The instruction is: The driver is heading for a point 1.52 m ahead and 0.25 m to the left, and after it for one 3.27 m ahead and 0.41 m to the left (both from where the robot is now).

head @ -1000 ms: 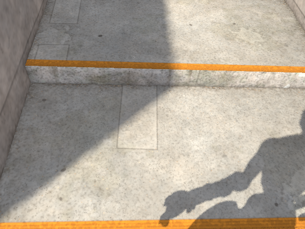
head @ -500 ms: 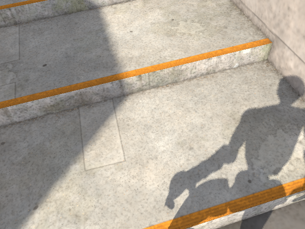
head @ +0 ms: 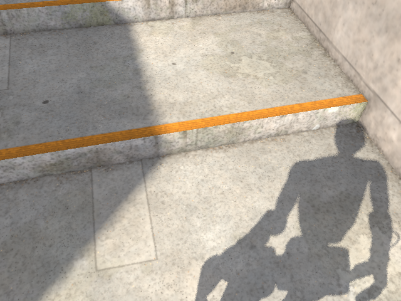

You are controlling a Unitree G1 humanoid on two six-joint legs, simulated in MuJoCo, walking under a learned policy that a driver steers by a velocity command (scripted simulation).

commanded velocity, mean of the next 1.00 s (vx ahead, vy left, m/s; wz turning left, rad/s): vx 0.49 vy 0.00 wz -0.01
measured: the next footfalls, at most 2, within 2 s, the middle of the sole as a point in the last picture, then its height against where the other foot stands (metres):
right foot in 0.38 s outside the picture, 0.12 m higher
left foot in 0.96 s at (202, 226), level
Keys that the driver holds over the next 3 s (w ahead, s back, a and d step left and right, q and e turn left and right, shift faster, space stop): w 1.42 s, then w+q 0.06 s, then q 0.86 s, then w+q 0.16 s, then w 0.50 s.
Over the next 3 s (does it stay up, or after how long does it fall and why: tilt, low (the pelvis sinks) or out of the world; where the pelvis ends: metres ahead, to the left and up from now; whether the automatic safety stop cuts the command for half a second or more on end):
stays up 1.34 0.04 0.24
